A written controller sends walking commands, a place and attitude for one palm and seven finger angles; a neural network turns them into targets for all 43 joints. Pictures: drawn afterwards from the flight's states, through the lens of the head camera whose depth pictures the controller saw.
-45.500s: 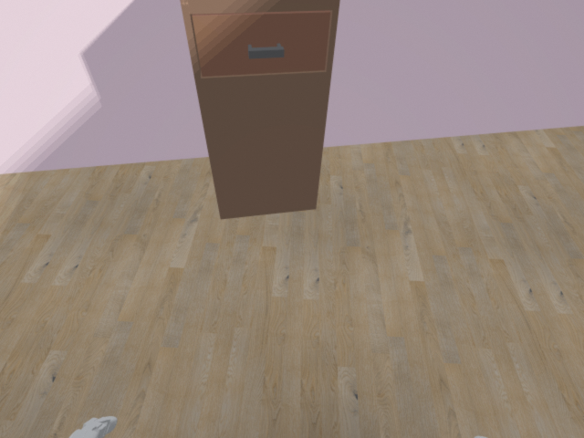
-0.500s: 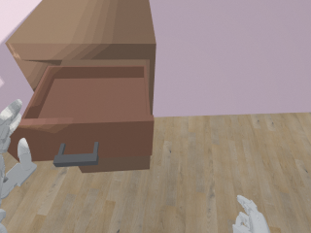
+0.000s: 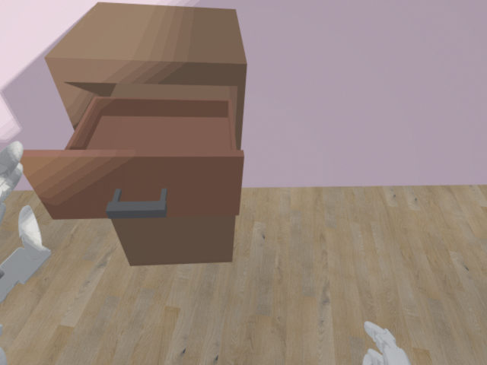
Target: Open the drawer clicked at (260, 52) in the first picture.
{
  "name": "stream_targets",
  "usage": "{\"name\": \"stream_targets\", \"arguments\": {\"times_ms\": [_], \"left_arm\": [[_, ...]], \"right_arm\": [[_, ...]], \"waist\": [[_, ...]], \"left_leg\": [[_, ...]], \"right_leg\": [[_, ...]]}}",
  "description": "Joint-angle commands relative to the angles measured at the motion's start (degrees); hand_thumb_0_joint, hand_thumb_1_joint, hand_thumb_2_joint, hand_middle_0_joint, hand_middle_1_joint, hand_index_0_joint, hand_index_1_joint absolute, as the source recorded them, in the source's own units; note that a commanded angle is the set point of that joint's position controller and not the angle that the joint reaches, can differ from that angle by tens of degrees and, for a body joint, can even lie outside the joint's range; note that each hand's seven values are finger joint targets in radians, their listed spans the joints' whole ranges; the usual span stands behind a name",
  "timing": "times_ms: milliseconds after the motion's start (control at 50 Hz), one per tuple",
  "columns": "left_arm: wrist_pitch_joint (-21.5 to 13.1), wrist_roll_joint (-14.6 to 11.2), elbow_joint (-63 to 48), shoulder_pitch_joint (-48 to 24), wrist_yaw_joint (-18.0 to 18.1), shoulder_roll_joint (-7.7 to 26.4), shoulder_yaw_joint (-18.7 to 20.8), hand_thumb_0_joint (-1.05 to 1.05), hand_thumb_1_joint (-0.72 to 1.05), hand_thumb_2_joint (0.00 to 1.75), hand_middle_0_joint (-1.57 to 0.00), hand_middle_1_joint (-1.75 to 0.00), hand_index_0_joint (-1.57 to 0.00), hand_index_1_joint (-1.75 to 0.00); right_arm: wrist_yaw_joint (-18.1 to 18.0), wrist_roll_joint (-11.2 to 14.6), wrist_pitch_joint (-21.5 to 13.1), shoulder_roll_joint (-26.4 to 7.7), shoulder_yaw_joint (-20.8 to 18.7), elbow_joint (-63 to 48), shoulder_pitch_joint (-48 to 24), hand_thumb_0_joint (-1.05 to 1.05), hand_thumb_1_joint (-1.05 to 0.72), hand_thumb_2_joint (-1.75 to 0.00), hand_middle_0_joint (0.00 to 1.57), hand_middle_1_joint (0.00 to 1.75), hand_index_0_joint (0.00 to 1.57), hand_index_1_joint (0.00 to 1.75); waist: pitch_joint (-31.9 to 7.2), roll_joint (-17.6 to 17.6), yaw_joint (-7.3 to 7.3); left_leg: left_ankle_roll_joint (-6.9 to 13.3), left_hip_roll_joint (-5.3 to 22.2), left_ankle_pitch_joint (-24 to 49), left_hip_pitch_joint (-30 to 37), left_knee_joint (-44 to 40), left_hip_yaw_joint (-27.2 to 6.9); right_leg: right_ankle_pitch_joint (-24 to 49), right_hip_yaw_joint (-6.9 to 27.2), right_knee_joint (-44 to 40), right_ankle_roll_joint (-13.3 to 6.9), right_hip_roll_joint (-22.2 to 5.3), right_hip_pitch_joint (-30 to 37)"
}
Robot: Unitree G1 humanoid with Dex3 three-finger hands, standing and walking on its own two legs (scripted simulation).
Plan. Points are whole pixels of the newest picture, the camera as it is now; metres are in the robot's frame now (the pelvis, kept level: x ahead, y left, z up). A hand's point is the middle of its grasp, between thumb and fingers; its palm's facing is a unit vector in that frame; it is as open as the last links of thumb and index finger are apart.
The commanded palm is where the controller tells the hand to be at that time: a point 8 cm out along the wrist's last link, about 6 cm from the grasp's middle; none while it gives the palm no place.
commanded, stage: step back with the hand held close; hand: left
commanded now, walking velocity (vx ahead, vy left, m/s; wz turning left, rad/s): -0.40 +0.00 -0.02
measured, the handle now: (139, 201) +0.41 +0.22 +0.03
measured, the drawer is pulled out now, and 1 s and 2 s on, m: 0.27 0.27 0.27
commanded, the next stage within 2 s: stop stepping back and stand still in 0.24 s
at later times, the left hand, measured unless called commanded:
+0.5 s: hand out of the picture +0.08 +0.21 +0.20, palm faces +0.32 -0.84 -0.44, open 7.4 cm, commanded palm +0.01 +0.26 +0.22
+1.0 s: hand out of the picture +0.04 +0.23 +0.19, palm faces +0.34 -0.87 -0.36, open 7.4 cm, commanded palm -0.02 +0.28 +0.22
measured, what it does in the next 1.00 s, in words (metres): walks backwards: right foot, then left foot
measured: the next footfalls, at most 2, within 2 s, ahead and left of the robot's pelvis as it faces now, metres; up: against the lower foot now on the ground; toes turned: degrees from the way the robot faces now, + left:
right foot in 0.24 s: -0.14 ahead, -0.10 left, +0.00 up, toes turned -1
left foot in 0.52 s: -0.12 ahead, +0.10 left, +0.00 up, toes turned +0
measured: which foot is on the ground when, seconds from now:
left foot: down 0.00-0.26, up 0.28-0.50, down 0.52-1.00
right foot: down 0.00-0.00, up 0.02-0.22, down 0.24-1.00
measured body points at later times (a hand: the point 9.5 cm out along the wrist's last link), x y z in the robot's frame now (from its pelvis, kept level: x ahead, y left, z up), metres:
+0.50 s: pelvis -0.13 -0.01 +0.02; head -0.14 +0.01 +0.47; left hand +0.06 +0.26 +0.22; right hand +0.00 -0.28 -0.04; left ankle -0.15 +0.11 -0.71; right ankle -0.10 -0.11 -0.72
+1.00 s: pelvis -0.17 +0.00 +0.01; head -0.18 +0.03 +0.46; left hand +0.02 +0.27 +0.21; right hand -0.04 -0.24 -0.06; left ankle -0.16 +0.10 -0.72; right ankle -0.17 -0.10 -0.72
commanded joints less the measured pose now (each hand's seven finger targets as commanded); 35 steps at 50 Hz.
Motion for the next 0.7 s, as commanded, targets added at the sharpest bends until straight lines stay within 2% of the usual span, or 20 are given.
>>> {"name": "stream_targets", "arguments": {"times_ms": [0, 20, 60, 80, 100, 120, 180, 200, 220, 240, 260, 300, 340, 400, 460, 520, 540, 580, 620, 680], "left_arm": [[-4.4, 0.0, -15.3, -2.2, 2.7, 10.0, 8.5, 0.0, 0.9, 0.9, -0.2, -0.3, -0.2, -0.3], [-4.6, -0.3, -13.6, -0.7, 3.0, 9.1, 8.6, 0.0, 0.9, 0.9, -0.2, -0.3, -0.2, -0.3], [-3.4, -0.9, -14.2, -0.2, 3.0, 7.7, 6.8, 0.0, 0.9, 0.9, -0.2, -0.3, -0.2, -0.3], [-3.1, -1.4, -15.9, -1.5, 3.1, 7.5, 6.0, 0.0, 0.9, 0.9, -0.2, -0.3, -0.2, -0.3], [-2.3, -1.2, -14.1, -1.3, 2.9, 7.3, 5.2, 0.0, 0.9, 0.9, -0.2, -0.3, -0.2, -0.3], [-1.8, -1.3, -13.9, -1.9, 2.3, 7.0, 4.5, 0.0, 0.9, 0.9, -0.2, -0.3, -0.2, -0.3], [-2.0, -1.4, -13.3, -5.0, 0.9, 8.9, 5.4, 0.0, 0.9, 0.9, -0.2, -0.3, -0.2, -0.3], [-2.4, -1.5, -13.7, -6.5, 0.6, 9.6, 5.5, 0.0, 0.9, 0.9, -0.2, -0.3, -0.2, -0.3], [-2.7, -1.4, -12.4, -6.7, 0.5, 11.2, 6.6, 0.0, 0.9, 0.9, -0.2, -0.3, -0.2, -0.3], [-2.9, -1.6, -11.2, -7.3, 0.5, 13.3, 7.8, 0.0, 0.9, 0.9, -0.2, -0.3, -0.2, -0.3], [-3.0, -1.7, -9.8, -7.6, 0.7, 14.5, 9.2, 0.0, 0.9, 0.9, -0.2, -0.3, -0.2, -0.3], [-2.2, -1.2, -8.0, -3.1, 0.4, 14.6, 10.7, 0.0, 0.9, 0.9, -0.2, -0.3, -0.2, -0.3], [-2.7, -0.8, -7.9, -0.2, 0.0, 12.5, 9.8, 0.0, 0.9, 0.9, -0.2, -0.3, -0.2, -0.3], [-2.7, -1.0, -8.3, 1.2, 0.3, 11.2, 8.7, 0.0, 0.9, 0.9, -0.2, -0.3, -0.2, -0.3], [-2.7, -1.3, -10.4, 1.6, 0.6, 10.1, 7.4, 0.0, 0.9, 0.9, -0.2, -0.3, -0.2, -0.3], [-4.0, -1.0, -14.9, -0.4, 0.7, 11.8, 7.7, 0.0, 0.9, 0.9, -0.2, -0.3, -0.2, -0.3], [-4.0, -1.0, -16.1, -0.3, 0.7, 12.5, 8.2, 0.0, 0.9, 0.9, -0.2, -0.3, -0.2, -0.3], [-4.4, -0.6, -18.1, -1.8, 0.8, 12.1, 8.3, 0.0, 0.9, 0.9, -0.2, -0.3, -0.2, -0.3], [-4.5, 0.7, -17.8, -3.7, 1.9, 10.9, 6.8, 0.0, 0.9, 0.9, -0.2, -0.3, -0.2, -0.3], [-3.0, 0.2, -13.0, -5.6, 2.0, 9.8, 5.2, 0.0, 0.9, 0.9, -0.2, -0.3, -0.2, -0.3]], "right_arm": [[-2.0, -2.0, -5.6, -6.3, -3.0, -9.5, -5.7, 0.0, -0.9, -0.9, 0.2, 0.3, 0.2, 0.3], [-2.0, -2.3, -6.7, -6.2, -3.3, -9.1, -4.9, 0.0, -0.9, -0.9, 0.2, 0.3, 0.2, 0.3], [-1.4, -1.5, -7.8, -7.0, -3.7, -7.7, -4.3, 0.0, -0.9, -0.9, 0.2, 0.3, 0.2, 0.3], [-1.5, -1.0, -8.5, -6.9, -3.8, -7.4, -4.8, 0.0, -0.9, -0.9, 0.2, 0.3, 0.2, 0.3], [-1.0, -0.4, -9.2, -7.4, -3.8, -6.5, -4.9, 0.0, -0.9, -0.9, 0.2, 0.3, 0.2, 0.3], [-0.2, 0.4, -9.6, -7.5, -3.6, -6.3, -5.3, 0.0, -0.9, -0.9, 0.2, 0.3, 0.2, 0.3], [0.7, 1.3, -9.3, -8.1, -3.4, -5.7, -7.4, 0.0, -0.9, -0.9, 0.2, 0.3, 0.2, 0.3], [1.1, 1.5, -9.1, -8.1, -3.2, -5.8, -7.9, 0.0, -0.9, -0.9, 0.2, 0.3, 0.2, 0.3], [1.4, 1.7, -8.7, -7.7, -3.2, -6.2, -8.0, 0.0, -0.9, -0.9, 0.2, 0.3, 0.2, 0.3], [1.5, 1.8, -7.9, -6.6, -3.1, -6.5, -8.0, 0.0, -0.9, -0.9, 0.2, 0.3, 0.2, 0.3], [1.6, 2.1, -7.4, -6.5, -3.5, -6.0, -8.7, 0.0, -0.9, -0.9, 0.2, 0.3, 0.2, 0.3], [1.9, 2.2, -6.2, -5.8, -4.0, -5.7, -9.0, 0.0, -0.9, -0.9, 0.2, 0.3, 0.2, 0.3], [1.4, 2.2, -4.1, -3.6, -2.5, -7.3, -8.3, 0.0, -0.9, -0.9, 0.2, 0.3, 0.2, 0.3], [0.0, 2.1, -3.5, -4.3, -1.9, -8.6, -7.5, 0.0, -0.9, -0.9, 0.2, 0.3, 0.2, 0.3], [-0.6, 1.4, -4.7, -6.2, -2.1, -8.1, -3.8, 0.0, -0.9, -0.9, 0.2, 0.3, 0.2, 0.3], [-0.7, 1.8, -6.2, -9.3, -3.2, -10.3, -5.3, 0.0, -0.9, -0.9, 0.2, 0.3, 0.2, 0.3], [-0.6, 2.2, -6.9, -9.5, -3.6, -10.9, -5.9, 0.0, -0.9, -0.9, 0.2, 0.3, 0.2, 0.3], [-0.7, 1.2, -7.5, -7.9, -2.5, -9.3, -6.2, 0.0, -0.9, -0.9, 0.2, 0.3, 0.2, 0.3], [-0.9, 0.6, -8.9, -7.8, -2.6, -8.4, -5.1, 0.0, -0.9, -0.9, 0.2, 0.3, 0.2, 0.3], [-0.7, 1.2, -9.6, -8.1, -2.6, -6.7, -5.1, 0.0, -0.9, -0.9, 0.2, 0.3, 0.2, 0.3]], "waist": [[-1.1, 18.4, 0.79], [-1.0, 15.9, 1.09], [-1.3, 13.6, 1.57], [-2.9, 12.5, 1.75], [-3.1, 12.7, 1.66], [-3.9, 13.1, 1.58], [-2.5, 11.8, 1.73], [-2.1, 8.3, 1.92], [-1.0, 0.1, 1.6], [-0.9, -8.8, 1.64], [-1.6, -12.7, 3.4], [-5.6, -11.3, 3.16], [-6.7, -5.4, 1.88], [-5.7, -3.7, 1.93], [-4.6, -1.4, 0.76], [-2.7, 10.6, 2.23], [-3.7, 10.8, 2.77], [1.0, 18.5, 1.92], [4.2, 15.1, 1.2], [4.3, 8.6, 1.02]], "left_leg": [[6.6, 19.0, -4.7, -15.3, -25.6, -18.8], [7.3, 19.2, -6.2, -16.9, -25.6, -17.8], [6.5, 15.6, 7.3, -7.1, -20.0, -11.2], [5.8, 15.3, 16.1, -0.7, -17.3, -10.0], [5.1, 15.2, 18.0, 2.7, -17.2, -10.0], [4.5, 15.0, 16.6, 5.2, -17.5, -9.2], [3.0, 14.4, 3.7, -0.5, -17.6, -8.1], [2.0, 12.9, 0.6, -1.9, -15.6, -7.6], [-0.1, 8.9, -5.8, -3.8, -10.0, -3.8], [-2.7, 3.1, -7.9, -3.4, 0.1, 0.9], [-3.1, 0.3, -9.4, -4.7, 14.7, 0.1], [-3.1, 0.0, -10.8, -11.0, 27.7, -3.2], [-3.8, 1.9, -7.9, -9.9, 23.6, -0.6], [-1.6, 1.5, -8.1, -1.5, 7.0, 2.0], [-0.2, 0.7, -4.7, 6.2, -14.3, 2.6], [4.2, 11.7, -2.9, 3.3, -22.1, -12.1], [3.6, 12.2, 0.3, 2.7, -20.6, -10.7], [2.7, 12.0, -18.1, -4.6, -28.0, -11.1], [3.8, 14.4, -22.3, -7.4, -29.4, -13.2], [4.1, 14.4, -16.9, -4.2, -23.9, -10.2]], "right_leg": [[-19.0, 2.8, 21.4, 0.8, 3.4, 7.9], [-20.4, 4.4, 26.0, 0.7, 3.5, 8.7], [-19.0, 2.8, 20.8, 1.6, 3.5, 4.6], [-18.7, 1.9, 16.1, 2.1, 3.1, 2.9], [-18.1, 1.1, 11.7, 2.4, 2.4, 2.5], [-16.1, 0.7, 7.9, 2.4, 2.0, 3.0], [-6.8, 0.4, -5.2, 1.7, 0.4, 11.5], [-3.4, 1.9, -10.1, 0.8, -1.2, 12.8], [-0.8, 8.1, -14.3, -1.7, -6.5, 10.3], [-3.0, 18.6, -19.5, -5.2, -14.8, 4.2], [-0.9, 23.3, -22.3, -8.3, -20.6, 1.6], [14.3, 18.6, -16.9, -8.6, -19.8, 8.3], [21.7, 11.2, -12.8, -8.6, -15.6, 11.6], [7.6, 10.4, -14.3, -6.9, -12.5, 9.3], [-7.0, 10.1, -16.5, -2.8, -9.4, 10.1], [-3.9, 4.3, -4.9, 1.3, -1.5, 11.2], [-1.1, 2.0, -3.1, 1.7, -0.3, 12.7], [-8.5, 0.8, 1.3, 1.3, -0.5, 11.2], [-9.5, -0.6, 6.7, 1.6, 0.2, 9.7], [-10.2, -1.3, 0.0, 1.2, 0.2, 10.5]]}}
